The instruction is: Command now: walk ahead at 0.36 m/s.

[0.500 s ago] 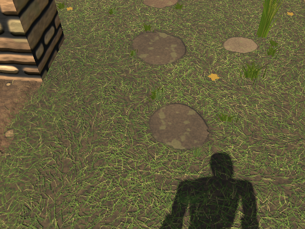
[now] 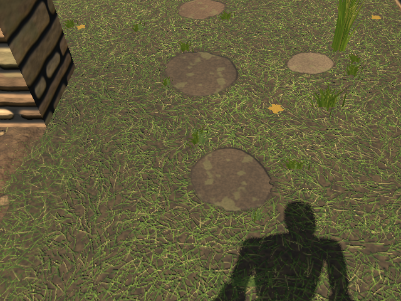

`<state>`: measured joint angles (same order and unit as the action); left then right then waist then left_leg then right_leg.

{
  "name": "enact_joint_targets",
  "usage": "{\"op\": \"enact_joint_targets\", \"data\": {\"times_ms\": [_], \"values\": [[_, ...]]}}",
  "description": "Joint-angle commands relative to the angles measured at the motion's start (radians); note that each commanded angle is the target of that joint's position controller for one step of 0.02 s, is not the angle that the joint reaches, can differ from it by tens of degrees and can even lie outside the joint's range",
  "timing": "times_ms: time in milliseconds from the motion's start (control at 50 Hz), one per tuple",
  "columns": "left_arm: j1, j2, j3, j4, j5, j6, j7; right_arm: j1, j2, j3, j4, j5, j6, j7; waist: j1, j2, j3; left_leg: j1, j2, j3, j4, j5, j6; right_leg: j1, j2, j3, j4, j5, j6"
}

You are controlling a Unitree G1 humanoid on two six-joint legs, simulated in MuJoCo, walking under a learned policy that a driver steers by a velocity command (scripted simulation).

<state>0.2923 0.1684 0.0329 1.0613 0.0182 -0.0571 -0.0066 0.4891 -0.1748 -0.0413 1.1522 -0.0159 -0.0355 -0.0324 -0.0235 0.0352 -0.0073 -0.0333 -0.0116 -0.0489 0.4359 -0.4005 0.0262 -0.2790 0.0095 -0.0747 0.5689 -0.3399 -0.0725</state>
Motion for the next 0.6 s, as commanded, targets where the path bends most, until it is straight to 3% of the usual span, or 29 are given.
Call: {"op": "enact_joint_targets", "data": {"times_ms": [20,40,60,80,100,140,200,300,360,400,440,460,480,500,520,540,560,600], "values": [[0.349,0.134,0.05,0.053,0.004,-0.028,0.013,-0.121,-0.041,0.003,-0.096,0.007,-0.038,0.014,0.195,-0.221,0.082,-0.511,0.016,0.03,0.28,0.071,0.083,0.455,-0.191,0.335,-0.311,-0.161,-0.05],[0.457,0.213,0.069,0.088,-0.005,-0.014,0.011,-0.114,-0.032,0.003,-0.131,-0.007,-0.044,0.023,0.188,-0.364,0.051,-0.67,-0.061,0.101,0.548,-0.132,0.063,0.499,-0.373,0.694,-0.434,-0.298,-0.132],[0.35,0.15,0.052,0.065,0.0,-0.003,0.014,-0.15,-0.079,-0.009,-0.137,-0.032,-0.039,0.031,0.121,-0.186,0.13,-0.701,0.016,0.038,0.694,-0.088,0.078,0.385,-0.379,0.678,-0.427,-0.338,-0.141],[0.241,0.124,0.042,0.023,0.003,-0.007,0.01,-0.174,-0.05,-0.004,-0.141,-0.028,-0.044,0.042,0.083,-0.091,0.177,-0.7,0.055,0.018,0.719,0.02,0.082,0.294,-0.349,0.586,-0.432,-0.27,-0.132],[0.176,0.114,0.037,-0.001,0.004,-0.014,0.009,-0.174,-0.032,-0.001,-0.138,-0.018,-0.051,0.05,0.053,-0.058,0.175,-0.665,0.08,0.015,0.7,0.101,0.077,0.25,-0.307,0.487,-0.447,-0.148,-0.118],[0.162,0.075,0.019,-0.002,0.0,-0.032,0.014,-0.167,-0.042,-0.008,-0.134,-0.022,-0.042,0.059,0.025,-0.067,0.143,-0.628,0.095,0.04,0.657,0.166,0.056,0.249,-0.242,0.341,-0.452,0.078,-0.094],[0.252,0.069,0.006,0.037,-0.005,-0.046,0.02,-0.214,-0.048,-0.016,-0.155,-0.019,-0.021,0.063,0.023,-0.1,0.116,-0.671,0.077,0.093,0.628,0.203,0.036,0.312,-0.21,0.218,-0.413,0.432,-0.087],[0.282,0.065,-0.011,0.044,-0.002,-0.05,0.024,-0.469,-0.024,0.001,-0.255,-0.007,-0.013,0.066,0.054,-0.118,0.163,-0.649,0.039,0.165,0.358,0.305,0.022,0.259,-0.17,0.122,-0.424,0.64,-0.084],[0.297,0.086,-0.01,0.053,-0.002,-0.056,0.03,-0.535,-0.031,0.007,-0.285,0.001,-0.012,0.063,0.059,-0.138,0.165,-0.537,0.006,0.199,0.202,0.34,0.051,0.268,-0.186,0.101,-0.419,0.756,-0.083],[0.274,0.106,-0.006,0.053,-0.001,-0.061,0.033,-0.492,-0.06,-0.003,-0.283,0.001,-0.016,0.053,0.022,-0.14,0.129,-0.44,-0.025,0.201,0.162,0.32,0.091,0.314,-0.204,0.083,-0.341,0.971,-0.075],[0.243,0.131,0.003,0.049,0.003,-0.058,0.037,-0.305,-0.102,-0.026,-0.228,0.002,-0.027,0.039,-0.062,-0.143,0.024,-0.261,-0.067,0.191,0.139,0.268,0.131,0.36,-0.208,0.066,-0.116,1.152,-0.066],[0.222,0.14,0.006,0.044,-0.001,-0.052,0.035,-0.152,-0.12,-0.041,-0.176,-0.002,-0.034,0.031,-0.129,-0.127,-0.048,-0.087,-0.064,0.18,0.064,0.3,0.151,0.313,-0.188,0.049,0.073,1.081,-0.057],[0.228,0.114,0.0,0.027,-0.007,-0.05,0.028,-0.009,-0.182,-0.062,-0.143,-0.027,-0.039,0.022,-0.172,-0.064,-0.135,0.131,0.095,0.007,0.034,0.155,0.19,0.139,-0.147,0.028,0.342,0.777,-0.052],[0.35,-0.017,-0.02,0.009,-0.031,-0.044,0.013,0.029,-0.266,-0.081,-0.149,-0.048,-0.038,0.026,-0.089,0.15,-0.248,0.374,0.415,-0.521,-0.044,0.068,0.342,-0.205,0.04,0.006,0.761,-0.096,-0.019],[0.278,0.087,0.009,0.003,-0.016,-0.038,0.011,-0.046,-0.233,-0.077,-0.152,-0.003,-0.026,0.038,-0.089,0.044,-0.226,0.301,0.401,-0.686,-0.194,-0.108,0.359,-0.324,0.045,0.126,0.863,-0.125,-0.036],[0.162,0.105,0.016,-0.043,-0.007,-0.039,0.009,-0.173,-0.177,-0.06,-0.174,0.009,-0.028,0.04,-0.042,0.018,-0.047,0.142,0.374,-0.516,-0.231,-0.152,0.315,-0.384,-0.023,0.128,0.826,-0.021,-0.045],[0.106,0.098,0.017,-0.056,-0.001,-0.043,0.005,-0.228,-0.115,-0.044,-0.18,0.007,-0.039,0.044,-0.021,-0.039,0.028,0.006,0.332,-0.408,-0.267,-0.031,0.281,-0.348,-0.055,0.126,0.762,0.044,-0.045],[0.13,0.055,0.016,-0.046,0.018,-0.023,0.0,-0.215,-0.05,-0.02,-0.151,0.002,-0.058,0.036,0.046,-0.043,0.063,-0.147,0.251,-0.231,-0.289,0.186,0.22,-0.229,-0.095,0.126,0.662,0.07,-0.026]]}}
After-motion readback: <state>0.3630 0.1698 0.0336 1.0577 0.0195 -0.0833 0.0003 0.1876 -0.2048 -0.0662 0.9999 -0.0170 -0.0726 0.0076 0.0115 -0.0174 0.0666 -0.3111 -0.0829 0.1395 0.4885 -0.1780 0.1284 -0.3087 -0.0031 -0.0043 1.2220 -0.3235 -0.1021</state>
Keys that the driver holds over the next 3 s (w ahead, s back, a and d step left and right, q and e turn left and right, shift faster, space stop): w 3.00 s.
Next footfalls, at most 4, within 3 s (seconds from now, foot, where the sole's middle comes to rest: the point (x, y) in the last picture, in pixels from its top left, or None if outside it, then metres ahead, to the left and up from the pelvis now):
0.48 left None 0.41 0.05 -0.77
1.02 right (245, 248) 0.72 -0.11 -0.77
1.58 left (195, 183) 1.03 0.06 -0.77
2.16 right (230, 130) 1.34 -0.10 -0.77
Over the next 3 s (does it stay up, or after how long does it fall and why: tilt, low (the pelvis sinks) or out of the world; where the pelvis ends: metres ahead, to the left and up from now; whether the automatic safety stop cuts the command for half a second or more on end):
stays up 1.62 0.02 0.02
